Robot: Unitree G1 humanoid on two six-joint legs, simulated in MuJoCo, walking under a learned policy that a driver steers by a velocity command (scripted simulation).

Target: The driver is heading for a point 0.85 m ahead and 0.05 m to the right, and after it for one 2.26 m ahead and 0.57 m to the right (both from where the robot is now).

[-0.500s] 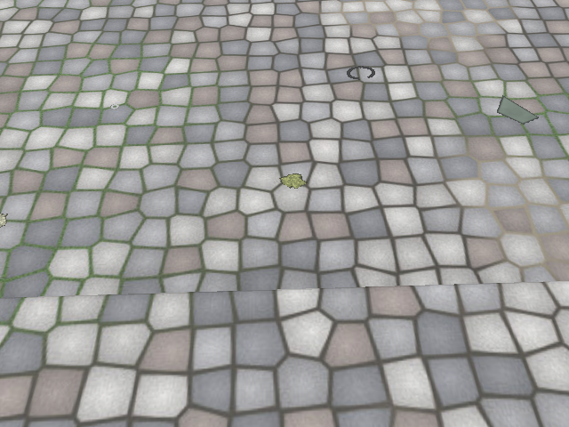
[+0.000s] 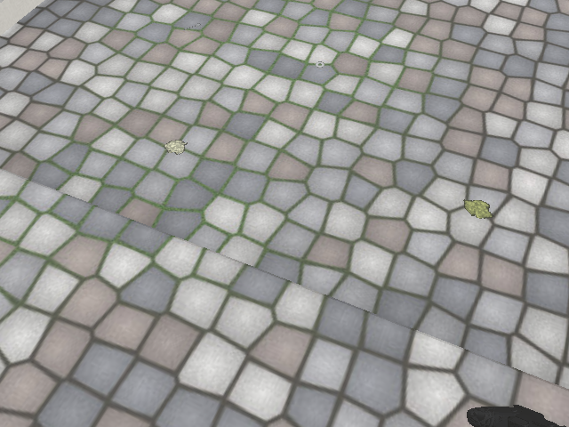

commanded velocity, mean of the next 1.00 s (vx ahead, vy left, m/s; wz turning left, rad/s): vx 0.49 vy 0.00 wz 0.03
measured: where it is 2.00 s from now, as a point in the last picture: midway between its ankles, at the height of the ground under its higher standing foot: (341, 207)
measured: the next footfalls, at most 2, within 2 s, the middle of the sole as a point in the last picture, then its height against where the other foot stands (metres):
left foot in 0.04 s outside the picture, level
right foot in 0.66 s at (309, 381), level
